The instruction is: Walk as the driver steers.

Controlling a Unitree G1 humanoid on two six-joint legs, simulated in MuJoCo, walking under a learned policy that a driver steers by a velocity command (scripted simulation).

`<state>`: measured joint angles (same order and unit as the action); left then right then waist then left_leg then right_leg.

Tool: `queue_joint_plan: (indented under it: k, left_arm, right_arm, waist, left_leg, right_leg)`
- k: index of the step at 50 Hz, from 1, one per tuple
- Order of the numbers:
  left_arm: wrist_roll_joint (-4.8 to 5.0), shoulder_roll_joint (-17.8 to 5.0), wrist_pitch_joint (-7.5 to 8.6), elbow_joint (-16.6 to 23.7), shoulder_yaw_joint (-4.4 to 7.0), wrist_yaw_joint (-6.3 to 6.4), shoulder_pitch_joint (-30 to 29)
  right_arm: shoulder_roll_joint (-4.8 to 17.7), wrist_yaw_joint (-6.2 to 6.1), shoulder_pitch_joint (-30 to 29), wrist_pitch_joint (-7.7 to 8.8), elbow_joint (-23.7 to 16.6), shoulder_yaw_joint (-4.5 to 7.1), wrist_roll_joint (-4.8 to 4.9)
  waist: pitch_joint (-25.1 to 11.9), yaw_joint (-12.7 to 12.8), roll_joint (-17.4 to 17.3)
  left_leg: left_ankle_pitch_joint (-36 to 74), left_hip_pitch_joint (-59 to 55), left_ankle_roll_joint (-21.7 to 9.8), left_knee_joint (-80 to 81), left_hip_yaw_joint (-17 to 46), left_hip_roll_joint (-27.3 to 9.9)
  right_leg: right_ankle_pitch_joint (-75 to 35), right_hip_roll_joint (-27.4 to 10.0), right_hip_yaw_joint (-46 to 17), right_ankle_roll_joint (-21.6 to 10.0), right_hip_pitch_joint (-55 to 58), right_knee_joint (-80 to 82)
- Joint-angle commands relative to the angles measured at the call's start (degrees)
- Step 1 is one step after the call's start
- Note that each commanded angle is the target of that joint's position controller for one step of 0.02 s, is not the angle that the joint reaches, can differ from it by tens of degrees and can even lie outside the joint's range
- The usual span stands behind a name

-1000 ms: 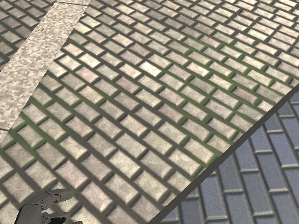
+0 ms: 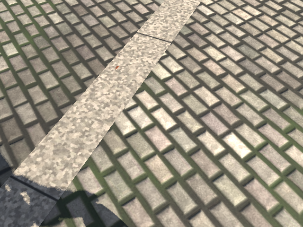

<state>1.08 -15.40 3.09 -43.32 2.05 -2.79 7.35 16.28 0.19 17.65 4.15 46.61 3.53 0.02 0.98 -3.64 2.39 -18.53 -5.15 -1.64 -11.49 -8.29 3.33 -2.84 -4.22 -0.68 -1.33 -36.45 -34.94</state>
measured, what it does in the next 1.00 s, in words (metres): walks ahead, turning right: right foot, then left foot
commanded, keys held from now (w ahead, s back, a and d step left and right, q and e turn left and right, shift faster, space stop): w+e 0.38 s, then w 0.62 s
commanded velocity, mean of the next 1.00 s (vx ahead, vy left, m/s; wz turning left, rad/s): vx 0.50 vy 0.00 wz -0.31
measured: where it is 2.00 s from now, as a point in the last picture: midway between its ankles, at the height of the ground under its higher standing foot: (188, 102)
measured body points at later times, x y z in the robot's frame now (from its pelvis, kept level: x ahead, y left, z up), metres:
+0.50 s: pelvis +0.30 -0.03 +0.00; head +0.33 -0.05 +0.45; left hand +0.43 +0.24 -0.10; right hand +0.45 -0.32 -0.08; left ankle +0.50 +0.07 -0.71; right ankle +0.18 -0.11 -0.73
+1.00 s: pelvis +0.57 -0.09 +0.01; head +0.60 -0.10 +0.45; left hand +0.87 +0.03 -0.07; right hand +0.45 -0.35 -0.12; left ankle +0.49 +0.05 -0.73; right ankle +0.68 -0.28 -0.71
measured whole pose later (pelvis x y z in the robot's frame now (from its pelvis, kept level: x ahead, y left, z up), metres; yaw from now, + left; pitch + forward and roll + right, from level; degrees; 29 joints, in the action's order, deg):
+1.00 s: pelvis +0.57 -0.09 +0.01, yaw -19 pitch +2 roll +1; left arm 0.9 -14.6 4.0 -37.2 1.8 -2.0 2.5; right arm 16.4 0.4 23.2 3.7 49.8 2.8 1.2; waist 1.0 -6.4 2.0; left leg -17.8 -1.2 -0.9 -14.2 -0.5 2.1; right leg 0.5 -3.0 -1.4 -0.7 -33.0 -31.3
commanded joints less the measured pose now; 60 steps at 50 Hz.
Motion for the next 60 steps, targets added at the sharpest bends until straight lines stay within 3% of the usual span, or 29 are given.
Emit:
queue_joint_plan:
  k: [1,3,4,5,6,7,8,9,10,14,18,23,27,28,29,30,31,33,35,42,49,51,53,54,55,56,57,58,60]
  left_arm:
    - [-0.12,-5.06,0.91,6.94,1.28,-1.10,-6.03]
    - [-0.19,-8.33,0.47,5.66,3.16,-0.94,2.87]
    - [-0.01,-11.69,0.27,3.67,4.98,-0.21,12.00]
    - [-0.10,-18.52,-0.12,3.02,6.85,0.88,18.55]
    - [0.59,-17.49,0.30,3.94,6.10,0.72,17.75]
    - [0.12,-13.35,0.44,4.05,4.89,0.84,17.30]
    - [0.01,-11.34,0.61,4.31,4.38,1.07,14.60]
    - [-0.02,-10.12,0.57,4.96,3.91,1.17,10.86]
    - [-0.43,-8.38,0.58,5.88,3.30,1.38,7.97]
    - [-0.69,-9.73,0.74,7.02,3.65,2.35,5.98]
    - [0.06,-11.16,0.23,5.81,4.23,3.41,8.75]
    - [0.27,-9.85,-0.34,3.34,3.86,3.68,13.61]
    - [-0.45,-8.34,-0.70,3.18,3.37,3.42,12.69]
    - [-1.16,-5.90,-0.63,4.10,2.27,3.32,12.97]
    - [0.15,-1.73,0.19,4.38,1.01,3.17,22.24]
    - [0.91,-6.01,0.59,3.68,1.47,3.30,20.75]
    - [1.12,-9.87,0.70,4.77,2.53,3.31,13.22]
    - [-0.59,-8.61,0.97,6.89,2.35,3.27,6.05]
    - [-0.58,-6.89,0.97,6.61,2.31,2.85,7.52]
    - [-0.82,-2.61,1.13,8.45,0.74,2.20,-0.77]
    - [0.01,-3.67,2.05,11.28,1.00,0.55,-9.92]
    - [-0.19,-5.16,2.25,10.79,1.66,0.37,-7.23]
    - [-0.80,-9.32,2.12,6.79,3.88,1.12,6.58]
    - [-1.34,-13.87,1.70,5.08,4.99,1.84,17.28]
    - [-1.19,-16.20,1.50,4.10,5.21,1.33,17.82]
    - [-0.41,-10.59,1.39,4.51,3.86,1.30,16.57]
    - [-0.30,-8.88,1.46,4.73,3.14,1.44,12.86]
    - [-0.78,-8.20,1.50,4.98,2.81,1.37,9.57]
    - [-1.69,-6.26,1.85,5.00,2.25,1.14,6.08]
  right_arm:
    - [10.51,-0.95,0.18,-0.92,-1.83,2.78,0.57]
    - [11.68,-1.84,-1.01,-2.02,-2.35,3.02,0.53]
    - [10.97,-2.34,-1.23,-2.15,-2.88,2.58,0.48]
    - [5.91,-2.01,3.40,-0.97,-5.40,0.75,-1.00]
    - [3.39,-0.87,3.51,1.21,-6.09,-0.64,-1.21]
    - [8.17,0.28,-2.35,2.98,-7.06,0.62,1.23]
    - [8.31,0.62,-6.03,3.91,-8.43,0.39,2.18]
    - [7.75,0.31,-7.10,4.19,-8.47,0.37,1.07]
    - [8.41,-0.06,-6.99,3.78,-8.21,0.93,-0.15]
    - [6.05,-0.37,-5.15,1.52,-8.45,0.64,-0.97]
    - [3.54,-0.21,-14.02,1.63,-10.56,-0.48,-0.85]
    - [5.56,1.18,-18.03,2.78,-11.46,0.07,0.25]
    - [8.65,0.96,-8.60,3.61,-9.34,1.84,-0.41]
    - [11.35,0.61,-0.46,3.77,-8.57,2.57,-1.16]
    - [16.88,0.80,5.85,3.00,-6.00,4.20,-1.18]
    - [12.21,1.34,7.72,2.71,-5.04,3.30,0.74]
    - [8.70,1.21,4.39,2.57,-5.68,2.20,0.78]
    - [6.33,1.11,-0.92,1.93,-6.14,1.06,-0.43]
    - [4.95,0.95,-2.24,2.09,-5.80,0.48,-0.71]
    - [8.71,0.25,0.66,1.52,-2.80,1.33,0.69]
    - [9.99,-0.07,5.98,-0.15,1.06,1.51,1.40]
    - [11.02,-0.38,5.24,-0.75,1.43,1.84,1.41]
    - [9.91,-0.68,4.07,-1.08,0.96,1.26,1.15]
    - [6.46,-0.85,4.23,-0.81,-0.87,-0.19,-0.73]
    - [1.25,-0.38,11.34,0.39,-1.21,-1.66,0.19]
    - [7.76,0.04,7.02,1.27,-0.70,-0.23,1.38]
    - [9.52,0.36,1.53,1.83,-2.33,0.38,2.20]
    - [8.59,0.16,-1.03,1.97,-2.61,0.25,1.75]
    - [7.17,0.17,-0.84,1.31,-2.49,0.43,0.68]
  waist:
    - [2.28,0.54,-5.92]
    - [-4.23,5.92,-7.53]
    - [-9.21,10.68,-5.63]
    - [-16.92,9.96,6.02]
    - [-24.24,8.42,9.91]
    - [-19.99,11.18,5.13]
    - [-12.66,10.31,2.03]
    - [-7.26,7.62,-2.49]
    - [-4.58,5.57,-2.21]
    - [-2.42,2.54,0.02]
    - [-1.00,5.91,1.52]
    - [-1.35,7.94,2.98]
    - [-4.49,2.39,3.81]
    - [-12.20,-1.10,-0.88]
    - [-19.64,1.40,-18.60]
    - [-17.91,-0.61,-17.17]
    - [-9.21,-2.01,-10.35]
    - [-1.60,-0.13,-5.25]
    - [-1.26,2.32,-8.55]
    - [0.04,0.68,-6.75]
    - [2.51,-1.26,-6.90]
    - [0.92,1.18,-7.49]
    - [-8.13,8.25,-6.08]
    - [-17.30,11.62,2.22]
    - [-22.85,7.44,16.56]
    - [-17.82,9.54,9.01]
    - [-9.99,9.04,5.98]
    - [-6.21,7.39,1.33]
    - [-3.20,4.05,1.73]
  left_leg:
    - [44.43,-2.70,-6.30,-4.77,2.24,-18.60]
    - [61.99,-1.76,-4.16,-19.05,-0.22,-17.22]
    - [57.34,6.12,-1.98,-32.17,-1.54,-14.93]
    - [27.39,28.83,1.70,-54.32,-1.74,-8.38]
    - [-14.65,44.48,3.31,-67.52,9.36,1.72]
    - [-11.97,50.90,1.79,-69.58,15.52,-2.60]
    - [-7.17,52.13,0.68,-65.86,14.42,-5.22]
    - [-3.82,49.79,0.73,-59.64,13.69,-7.45]
    - [-1.63,45.77,1.31,-55.13,13.43,-8.94]
    - [3.15,39.64,4.91,-45.73,11.53,-8.82]
    - [19.45,35.03,6.33,-27.32,10.58,-5.66]
    - [23.45,32.51,4.41,-17.91,12.27,-4.71]
    - [16.53,19.77,-0.90,-14.30,10.33,-4.46]
    - [16.10,6.37,-4.57,-15.64,18.48,-12.37]
    - [5.74,-13.69,-15.21,-11.99,43.73,-24.45]
    - [-10.93,-14.07,-15.80,-5.54,54.82,-26.39]
    - [-12.49,-7.09,-12.84,-4.44,47.05,-23.87]
    - [-0.23,5.21,-11.01,-2.70,34.62,-18.93]
    - [8.42,10.10,-10.36,-0.75,28.63,-15.89]
    - [20.32,12.12,-10.56,3.09,17.41,-14.27]
    - [22.83,5.81,-8.45,-0.16,16.08,-17.04]
    - [31.66,3.66,-7.24,-4.42,15.53,-17.44]
    - [41.83,8.83,-4.47,-20.89,11.29,-13.04]
    - [22.83,21.11,-2.21,-39.91,8.52,-9.00]
    - [-13.99,41.16,0.33,-55.98,10.89,-0.09]
    - [-14.18,47.74,-0.07,-61.31,15.43,-3.58]
    - [-8.51,50.05,-0.58,-60.81,13.98,-6.07]
    - [-3.59,47.99,-0.24,-58.42,12.69,-8.36]
    - [1.29,42.75,0.71,-53.93,12.82,-10.82]
  right_leg:
    - [7.84,2.23,3.26,-2.68,-1.39,1.35]
    - [11.70,6.79,6.64,-5.34,11.64,1.58]
    - [8.29,7.18,4.00,-7.85,26.67,4.23]
    - [8.79,-7.18,-20.12,-16.49,50.04,4.01]
    - [16.10,-15.68,-47.37,-24.37,61.04,14.32]
    - [19.94,-13.95,-41.30,-20.76,59.13,16.59]
    - [18.23,-11.67,-33.15,-18.16,51.35,17.06]
    - [12.94,-9.31,-27.29,-16.35,42.00,17.93]
    - [7.01,-7.48,-23.25,-15.56,35.15,19.24]
    - [-3.21,-4.30,-16.74,-16.11,23.13,22.41]
    - [1.81,0.05,-12.19,-12.20,19.15,21.52]
    - [8.36,-3.71,-17.39,-10.26,26.53,17.07]
    - [-3.18,-2.22,-17.74,-7.17,29.46,5.31]
    - [2.49,1.16,-14.11,-5.13,23.96,-9.19]
    - [26.40,10.17,-7.24,-0.40,3.44,-30.13]
    - [35.38,8.39,-9.71,0.01,-6.08,-37.70]
    - [30.64,5.72,-10.02,-0.40,-8.86,-39.70]
    - [23.72,1.73,-6.36,-0.34,-7.11,-34.49]
    - [20.55,-0.54,-5.35,0.04,-2.01,-29.30]
    - [6.50,-1.04,-1.55,2.10,-0.23,-7.55]
    - [3.39,1.52,-0.37,-0.01,3.00,4.54]
    - [6.73,2.85,0.72,-1.73,8.09,6.53]
    - [5.01,3.34,1.47,-5.06,29.29,7.80]
    - [2.55,-8.86,-12.65,-9.08,46.54,5.75]
    - [16.21,-18.56,-38.24,-17.57,59.99,13.37]
    - [24.58,-16.75,-38.27,-15.68,56.55,16.63]
    - [22.20,-14.71,-30.01,-13.60,49.20,17.89]
    - [15.90,-12.37,-24.54,-12.67,41.84,19.30]
    - [6.85,-9.37,-18.04,-12.30,32.62,22.51]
